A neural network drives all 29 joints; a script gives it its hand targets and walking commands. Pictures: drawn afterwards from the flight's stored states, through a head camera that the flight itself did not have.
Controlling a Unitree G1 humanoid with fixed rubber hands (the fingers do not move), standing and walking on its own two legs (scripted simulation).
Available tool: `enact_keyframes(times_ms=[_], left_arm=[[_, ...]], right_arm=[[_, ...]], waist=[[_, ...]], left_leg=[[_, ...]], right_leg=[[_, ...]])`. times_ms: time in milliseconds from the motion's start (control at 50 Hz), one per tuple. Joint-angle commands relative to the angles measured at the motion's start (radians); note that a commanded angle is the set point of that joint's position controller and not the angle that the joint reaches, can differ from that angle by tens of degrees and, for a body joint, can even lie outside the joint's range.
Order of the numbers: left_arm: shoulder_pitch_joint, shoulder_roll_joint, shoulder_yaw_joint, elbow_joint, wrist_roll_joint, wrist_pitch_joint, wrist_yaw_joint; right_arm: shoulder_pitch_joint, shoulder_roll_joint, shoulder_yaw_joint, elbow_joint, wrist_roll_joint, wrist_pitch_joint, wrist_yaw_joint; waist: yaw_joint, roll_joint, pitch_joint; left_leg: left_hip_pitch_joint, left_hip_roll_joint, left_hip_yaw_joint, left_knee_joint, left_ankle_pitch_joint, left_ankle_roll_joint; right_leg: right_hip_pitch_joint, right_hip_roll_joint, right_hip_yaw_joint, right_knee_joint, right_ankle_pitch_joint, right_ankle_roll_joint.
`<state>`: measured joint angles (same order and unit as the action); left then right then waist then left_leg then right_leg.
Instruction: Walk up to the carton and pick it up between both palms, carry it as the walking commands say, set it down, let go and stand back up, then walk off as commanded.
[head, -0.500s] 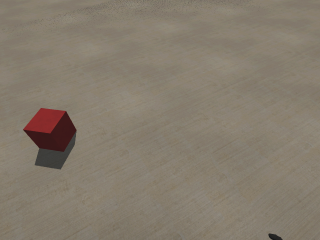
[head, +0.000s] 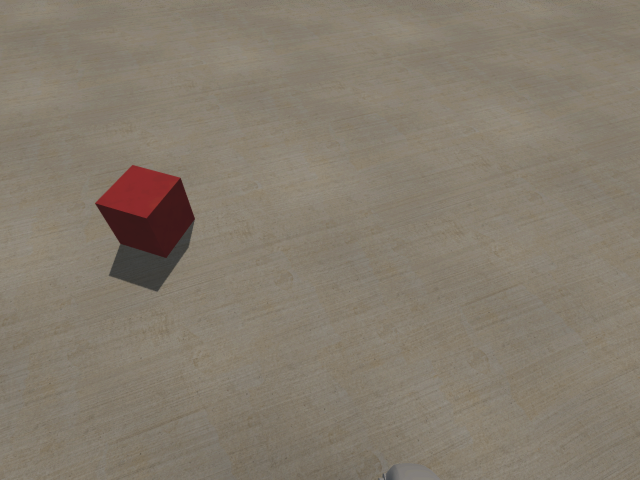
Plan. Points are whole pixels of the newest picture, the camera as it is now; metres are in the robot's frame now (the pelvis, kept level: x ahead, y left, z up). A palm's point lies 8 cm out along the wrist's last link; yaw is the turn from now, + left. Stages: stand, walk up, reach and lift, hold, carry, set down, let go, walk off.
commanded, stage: walk up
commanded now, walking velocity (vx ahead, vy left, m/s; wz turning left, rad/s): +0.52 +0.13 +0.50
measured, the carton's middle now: (149, 211) +1.15 +0.59 -0.65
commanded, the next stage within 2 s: none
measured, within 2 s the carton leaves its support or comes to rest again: neither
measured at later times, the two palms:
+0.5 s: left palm out of the picture +0.04 +0.33 -0.11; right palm (432, 331) +0.34 -0.18 -0.10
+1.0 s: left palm (43, 315) +0.42 +0.45 -0.11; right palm (341, 300) +0.42 -0.04 -0.13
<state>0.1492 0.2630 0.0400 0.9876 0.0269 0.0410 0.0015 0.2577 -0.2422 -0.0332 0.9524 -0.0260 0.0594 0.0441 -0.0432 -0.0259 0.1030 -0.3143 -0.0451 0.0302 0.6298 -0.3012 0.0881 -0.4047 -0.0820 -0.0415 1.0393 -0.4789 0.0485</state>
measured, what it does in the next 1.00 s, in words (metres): walks ahead, turning left: right foot, then left foot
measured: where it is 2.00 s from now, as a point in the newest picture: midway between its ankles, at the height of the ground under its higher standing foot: (190, 326)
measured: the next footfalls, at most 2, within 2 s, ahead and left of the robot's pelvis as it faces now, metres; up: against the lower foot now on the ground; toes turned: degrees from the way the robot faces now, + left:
right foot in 0.22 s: +0.12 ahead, -0.13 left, +0.00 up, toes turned +1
left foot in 0.58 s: +0.29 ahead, +0.28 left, +0.00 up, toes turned +23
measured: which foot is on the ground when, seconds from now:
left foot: down 0.00-0.22, up 0.24-0.56, down 0.58-1.00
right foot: up 0.00-0.20, down 0.22-0.58, up 0.60-1.00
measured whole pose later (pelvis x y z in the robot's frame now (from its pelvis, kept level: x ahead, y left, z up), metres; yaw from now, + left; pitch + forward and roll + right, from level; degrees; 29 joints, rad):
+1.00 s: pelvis +0.37 +0.20 +0.01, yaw +22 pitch -1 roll +1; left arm 0.11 0.18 0.02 0.92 0.02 -0.04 -0.04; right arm 0.37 -0.20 -0.04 1.06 -0.03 -0.05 0.02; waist -0.06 -0.02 0.04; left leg -0.03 -0.03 0.02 0.39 -0.35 0.02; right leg -0.47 -0.11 -0.12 0.62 -0.16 0.06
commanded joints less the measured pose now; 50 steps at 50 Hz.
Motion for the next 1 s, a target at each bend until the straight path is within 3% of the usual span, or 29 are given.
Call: enact_keyframes(times_ms=[0,40,120,140,160,180,200,220,240,260,300,380,440,460,480,520,540,560,580,600,640,660,700,720,760,840,920,940,980], left_arm=[[-0.074,0.108,0.013,-0.103,0.001,-0.063,-0.001],[-0.100,0.093,0.007,-0.135,0.000,-0.071,-0.002],[-0.046,0.092,0.007,-0.147,-0.016,-0.086,0.013],[0.012,0.091,0.009,-0.138,-0.024,-0.088,0.027],[0.109,0.102,0.020,-0.101,-0.026,-0.087,0.038],[0.261,0.133,0.036,-0.055,-0.025,-0.090,0.048],[0.400,0.219,0.064,-0.007,-0.011,-0.090,0.059],[0.401,0.292,0.075,-0.025,-0.001,-0.084,0.071],[0.345,0.304,0.076,-0.050,0.000,-0.078,0.079],[0.261,0.273,0.069,-0.063,0.005,-0.085,0.067],[0.152,0.191,0.065,-0.093,-0.001,-0.093,0.054],[0.241,0.166,0.064,-0.045,-0.008,-0.109,0.044],[0.211,0.182,0.066,-0.046,0.000,-0.108,0.016],[0.226,0.188,0.063,-0.036,0.002,-0.107,0.011],[0.223,0.207,0.064,-0.031,0.002,-0.108,0.006],[0.222,0.244,0.075,-0.035,-0.006,-0.108,0.001],[0.213,0.219,0.065,-0.049,-0.014,-0.106,-0.004],[0.223,0.156,0.045,-0.077,-0.010,-0.104,-0.013],[0.196,0.059,0.022,-0.141,-0.012,-0.117,-0.026],[0.156,0.112,0.030,-0.128,-0.009,-0.121,-0.019],[0.134,0.075,0.015,-0.108,-0.010,-0.133,-0.019],[0.158,0.069,0.015,-0.089,-0.002,-0.128,-0.022],[0.210,0.055,0.015,-0.059,0.014,-0.100,-0.032],[0.190,0.059,0.016,-0.066,0.013,-0.086,-0.032],[0.124,0.045,0.015,-0.088,0.009,-0.072,-0.035],[-0.021,0.026,0.007,-0.124,0.002,-0.078,-0.042],[-0.041,0.017,0.012,-0.140,-0.009,-0.097,-0.036],[-0.031,0.008,0.017,-0.130,-0.009,-0.100,-0.033],[0.104,0.037,0.029,-0.074,-0.005,-0.113,-0.016]], right_arm=[[0.016,-0.210,-0.039,-0.048,-0.002,-0.052,-0.009],[0.062,-0.202,-0.040,-0.011,-0.003,-0.063,-0.015],[0.053,-0.195,-0.035,-0.008,-0.005,-0.064,-0.007],[0.012,-0.200,-0.038,-0.016,-0.005,-0.054,-0.002],[-0.044,-0.192,-0.042,-0.031,-0.001,-0.049,0.006],[-0.112,-0.173,-0.035,-0.070,0.003,-0.055,0.010],[-0.171,-0.132,-0.028,-0.114,0.003,-0.063,0.015],[-0.203,-0.077,-0.019,-0.131,-0.003,-0.063,0.014],[-0.189,-0.106,-0.027,-0.146,-0.010,-0.065,0.018],[-0.183,-0.128,-0.043,-0.118,-0.013,-0.063,0.027],[-0.158,-0.115,-0.052,-0.092,-0.010,-0.050,0.042],[-0.239,-0.082,-0.035,-0.131,-0.005,-0.025,0.074],[-0.244,-0.053,-0.002,-0.130,0.015,-0.034,0.082],[-0.263,-0.050,0.002,-0.132,0.011,-0.040,0.078],[-0.256,-0.056,0.005,-0.118,0.008,-0.046,0.075],[-0.134,-0.107,-0.017,-0.086,-0.004,-0.061,0.056],[0.004,-0.165,-0.053,-0.047,-0.007,-0.074,0.043],[0.192,-0.245,-0.076,0.011,-0.026,-0.087,0.028],[0.322,-0.357,-0.106,0.025,-0.018,-0.098,0.003],[0.281,-0.359,-0.104,0.010,0.004,-0.104,-0.017],[0.123,-0.233,-0.070,-0.020,0.002,-0.114,-0.028],[0.051,-0.185,-0.054,-0.041,0.000,-0.117,-0.031],[-0.010,-0.158,-0.046,-0.046,-0.002,-0.125,-0.031],[-0.018,-0.154,-0.047,-0.046,-0.001,-0.124,-0.029],[-0.004,-0.156,-0.048,-0.017,0.001,-0.129,-0.031],[0.031,-0.146,-0.058,0.004,0.003,-0.138,-0.030],[0.061,-0.124,-0.043,0.049,0.000,-0.140,-0.031],[0.074,-0.109,-0.038,0.058,-0.002,-0.130,-0.030],[0.067,-0.104,-0.031,0.073,0.002,-0.124,-0.032]], waist=[[-0.026,0.153,-0.078],[-0.042,0.108,-0.065],[-0.040,0.155,-0.076],[-0.016,0.138,-0.080],[0.041,0.118,-0.094],[0.122,0.029,-0.145],[0.206,-0.172,-0.171],[0.192,-0.222,-0.126],[0.172,-0.188,-0.105],[0.127,-0.116,-0.043],[0.061,-0.084,0.033],[0.078,-0.108,0.039],[0.042,-0.201,0.052],[0.041,-0.185,0.053],[0.038,-0.196,0.061],[0.002,-0.122,-0.050],[-0.037,-0.042,-0.161],[-0.096,0.147,-0.274],[-0.111,0.406,-0.385],[-0.082,0.290,-0.375],[-0.029,0.180,-0.245],[0.001,0.164,-0.221],[0.040,0.222,-0.180],[0.048,0.191,-0.147],[0.035,0.200,-0.050],[0.007,0.101,-0.019],[0.015,0.219,-0.034],[0.023,0.207,-0.038],[0.080,0.067,-0.093]], left_leg=[[0.125,0.288,-0.477,-0.495,-0.343,0.138],[0.162,0.279,-0.474,-0.479,-0.286,0.140],[0.147,0.221,-0.414,-0.439,-0.138,0.110],[0.090,0.188,-0.377,-0.394,-0.090,0.094],[-0.051,0.149,-0.335,-0.321,-0.013,0.067],[-0.226,0.107,-0.296,-0.217,-0.044,0.034],[-0.430,0.015,-0.213,-0.003,-0.183,0.010],[-0.544,0.005,-0.140,0.313,-0.143,-0.044],[-0.551,0.077,-0.131,0.452,-0.123,-0.056],[-0.514,0.119,-0.137,0.532,-0.070,-0.073],[-0.461,0.141,-0.126,0.563,0.027,-0.106],[-0.408,0.143,-0.051,0.391,0.079,-0.131],[-0.177,0.144,0.001,0.112,0.095,-0.109],[-0.138,0.125,0.060,0.070,0.089,-0.102],[-0.108,0.111,0.092,0.040,0.061,-0.094],[0.051,0.058,0.172,-0.042,0.056,-0.072],[0.233,0.020,0.168,-0.064,0.038,-0.037],[0.513,0.154,-0.092,-0.126,-0.076,0.029],[0.627,0.467,-0.626,-0.373,-0.280,0.064],[0.597,0.504,-0.698,-0.381,-0.235,0.071],[0.412,0.417,-0.468,-0.306,0.044,0.059],[0.309,0.362,-0.354,-0.291,0.070,0.046],[0.144,0.338,-0.277,-0.329,0.030,0.052],[0.077,0.326,-0.248,-0.375,-0.032,0.056],[0.008,0.335,-0.294,-0.466,-0.130,0.070],[0.113,0.320,-0.241,-0.498,-0.012,0.084],[0.110,0.237,-0.145,-0.436,0.109,0.068],[0.071,0.202,-0.121,-0.399,0.120,0.059],[0.021,0.182,-0.110,-0.205,0.187,0.045]], right_leg=[[-0.090,-0.003,-0.009,-0.105,0.009,0.019],[-0.097,-0.001,-0.005,-0.218,0.016,0.018],[0.012,0.022,-0.047,-0.401,0.081,0.019],[0.110,0.035,-0.068,-0.493,0.108,0.019],[0.303,0.025,-0.079,-0.591,0.180,0.000],[0.576,-0.027,-0.032,-0.681,0.233,-0.030],[0.752,-0.221,0.198,-0.782,0.089,-0.079],[0.697,-0.444,0.475,-0.859,-0.042,-0.097],[0.585,-0.513,0.565,-0.909,-0.188,-0.188],[0.468,-0.481,0.521,-0.931,-0.246,-0.230],[0.325,-0.384,0.304,-0.930,-0.132,-0.169],[0.355,-0.320,0.042,-0.859,0.341,-0.108],[0.215,-0.248,-0.097,-0.874,0.257,-0.064],[0.210,-0.241,-0.125,-0.867,0.274,-0.065],[0.211,-0.251,-0.134,-0.829,0.347,-0.064],[0.250,-0.237,-0.195,-0.583,0.585,-0.066],[0.201,-0.166,-0.228,-0.338,0.639,-0.043],[-0.059,-0.073,-0.201,0.001,0.283,-0.019],[-0.298,0.047,-0.114,0.241,-0.074,-0.022],[-0.352,-0.031,0.041,0.331,-0.040,-0.060],[-0.369,-0.106,0.051,0.326,0.097,-0.067],[-0.289,-0.129,0.060,0.250,0.123,-0.051],[-0.160,-0.128,0.038,0.157,0.128,-0.030],[-0.130,-0.121,0.013,0.102,0.149,-0.019],[-0.146,-0.105,0.000,-0.006,0.193,0.001],[-0.161,-0.076,-0.013,-0.259,0.300,0.027],[0.001,-0.035,-0.048,-0.386,0.324,0.013],[0.073,-0.007,-0.092,-0.410,0.322,0.013],[0.296,0.002,-0.118,-0.519,0.353,-0.017]])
